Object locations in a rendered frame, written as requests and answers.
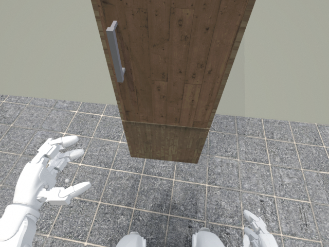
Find left robot thigh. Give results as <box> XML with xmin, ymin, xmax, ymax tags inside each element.
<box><xmin>116</xmin><ymin>234</ymin><xmax>146</xmax><ymax>247</ymax></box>

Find left robot hand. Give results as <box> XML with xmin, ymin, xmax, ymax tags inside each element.
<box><xmin>13</xmin><ymin>135</ymin><xmax>91</xmax><ymax>210</ymax></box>

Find cupboard door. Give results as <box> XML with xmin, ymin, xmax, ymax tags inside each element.
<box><xmin>96</xmin><ymin>0</ymin><xmax>249</xmax><ymax>128</ymax></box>

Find handle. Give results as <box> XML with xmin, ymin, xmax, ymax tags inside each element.
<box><xmin>106</xmin><ymin>21</ymin><xmax>125</xmax><ymax>83</ymax></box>

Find right robot shin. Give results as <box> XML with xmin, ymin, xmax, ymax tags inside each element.
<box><xmin>199</xmin><ymin>227</ymin><xmax>210</xmax><ymax>232</ymax></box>

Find left robot forearm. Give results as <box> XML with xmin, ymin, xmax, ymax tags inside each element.
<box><xmin>0</xmin><ymin>203</ymin><xmax>41</xmax><ymax>247</ymax></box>

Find right robot hand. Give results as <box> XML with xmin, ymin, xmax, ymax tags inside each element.
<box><xmin>241</xmin><ymin>210</ymin><xmax>278</xmax><ymax>247</ymax></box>

